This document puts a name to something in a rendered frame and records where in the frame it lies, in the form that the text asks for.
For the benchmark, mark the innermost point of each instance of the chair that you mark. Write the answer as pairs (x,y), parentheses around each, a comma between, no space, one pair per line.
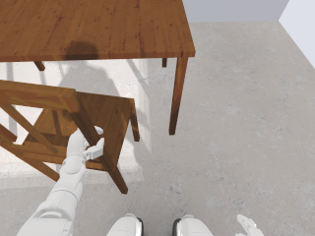
(64,111)

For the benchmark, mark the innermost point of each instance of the table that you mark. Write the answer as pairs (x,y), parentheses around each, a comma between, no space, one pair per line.
(74,30)

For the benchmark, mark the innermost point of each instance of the left robot upper arm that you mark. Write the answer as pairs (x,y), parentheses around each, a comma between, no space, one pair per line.
(39,226)

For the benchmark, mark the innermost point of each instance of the left robot forearm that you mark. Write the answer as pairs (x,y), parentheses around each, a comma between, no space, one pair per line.
(64,198)

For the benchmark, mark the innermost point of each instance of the right robot hand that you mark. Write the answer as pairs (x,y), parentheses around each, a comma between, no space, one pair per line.
(249,226)

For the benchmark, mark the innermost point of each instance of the robot right shin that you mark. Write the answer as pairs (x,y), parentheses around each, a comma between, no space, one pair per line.
(187,216)

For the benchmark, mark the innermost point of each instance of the left robot thigh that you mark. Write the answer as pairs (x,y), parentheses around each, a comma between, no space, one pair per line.
(126,226)

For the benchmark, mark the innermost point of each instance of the left robot hand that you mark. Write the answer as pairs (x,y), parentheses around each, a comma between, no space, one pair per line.
(77,145)

